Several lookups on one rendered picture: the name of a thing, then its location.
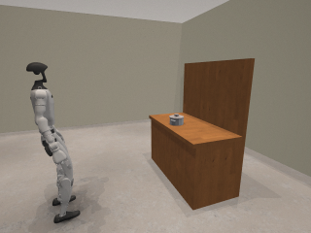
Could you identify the left robot hand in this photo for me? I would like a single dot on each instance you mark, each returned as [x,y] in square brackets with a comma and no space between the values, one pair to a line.
[59,134]

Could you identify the pot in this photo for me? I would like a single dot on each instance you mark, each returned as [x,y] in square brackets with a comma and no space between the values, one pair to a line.
[176,121]

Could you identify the robot right forearm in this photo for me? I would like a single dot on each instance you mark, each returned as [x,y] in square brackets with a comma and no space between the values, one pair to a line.
[45,130]

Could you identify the robot left shin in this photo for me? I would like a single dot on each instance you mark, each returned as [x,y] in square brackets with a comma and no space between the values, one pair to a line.
[57,183]

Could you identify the robot left foot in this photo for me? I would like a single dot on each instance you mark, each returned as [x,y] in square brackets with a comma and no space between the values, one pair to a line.
[56,202]

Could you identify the lid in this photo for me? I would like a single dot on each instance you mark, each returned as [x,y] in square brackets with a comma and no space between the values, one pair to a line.
[176,117]

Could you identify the table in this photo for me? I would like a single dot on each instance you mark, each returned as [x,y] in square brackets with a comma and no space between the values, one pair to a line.
[203,158]

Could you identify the right robot hand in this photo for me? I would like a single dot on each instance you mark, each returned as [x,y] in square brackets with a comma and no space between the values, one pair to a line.
[58,157]

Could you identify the right robot upper arm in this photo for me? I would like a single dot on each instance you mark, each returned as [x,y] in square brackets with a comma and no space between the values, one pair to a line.
[40,98]

